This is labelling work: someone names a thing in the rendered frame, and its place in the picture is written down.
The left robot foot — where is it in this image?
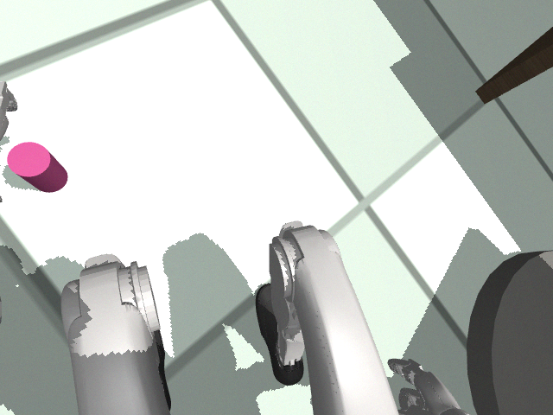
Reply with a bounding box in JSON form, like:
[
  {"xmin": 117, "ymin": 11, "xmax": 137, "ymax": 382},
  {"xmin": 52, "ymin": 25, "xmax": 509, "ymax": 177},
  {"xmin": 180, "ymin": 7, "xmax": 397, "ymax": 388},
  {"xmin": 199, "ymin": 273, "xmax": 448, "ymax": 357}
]
[{"xmin": 154, "ymin": 329, "xmax": 171, "ymax": 411}]

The left robot hand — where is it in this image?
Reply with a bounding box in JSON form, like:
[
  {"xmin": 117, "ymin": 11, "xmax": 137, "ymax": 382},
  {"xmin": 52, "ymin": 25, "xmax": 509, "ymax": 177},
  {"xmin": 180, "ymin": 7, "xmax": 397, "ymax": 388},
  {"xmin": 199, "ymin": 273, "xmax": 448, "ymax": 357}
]
[{"xmin": 0, "ymin": 81, "xmax": 18, "ymax": 202}]

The can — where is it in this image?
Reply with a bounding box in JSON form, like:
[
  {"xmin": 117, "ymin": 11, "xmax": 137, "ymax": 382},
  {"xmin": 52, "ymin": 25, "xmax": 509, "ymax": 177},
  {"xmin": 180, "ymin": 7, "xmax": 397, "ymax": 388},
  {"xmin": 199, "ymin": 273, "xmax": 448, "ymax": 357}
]
[{"xmin": 7, "ymin": 142, "xmax": 68, "ymax": 193}]

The right robot hand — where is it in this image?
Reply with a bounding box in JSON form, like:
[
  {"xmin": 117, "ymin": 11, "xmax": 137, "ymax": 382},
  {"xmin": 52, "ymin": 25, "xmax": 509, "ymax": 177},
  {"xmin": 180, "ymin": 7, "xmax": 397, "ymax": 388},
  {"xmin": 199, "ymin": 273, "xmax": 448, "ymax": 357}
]
[{"xmin": 388, "ymin": 359, "xmax": 460, "ymax": 415}]

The right robot foot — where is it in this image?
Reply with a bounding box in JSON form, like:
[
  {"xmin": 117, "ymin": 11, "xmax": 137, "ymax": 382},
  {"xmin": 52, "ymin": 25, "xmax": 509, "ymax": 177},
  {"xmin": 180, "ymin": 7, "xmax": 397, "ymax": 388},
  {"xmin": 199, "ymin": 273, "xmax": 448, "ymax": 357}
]
[{"xmin": 256, "ymin": 284, "xmax": 303, "ymax": 386}]

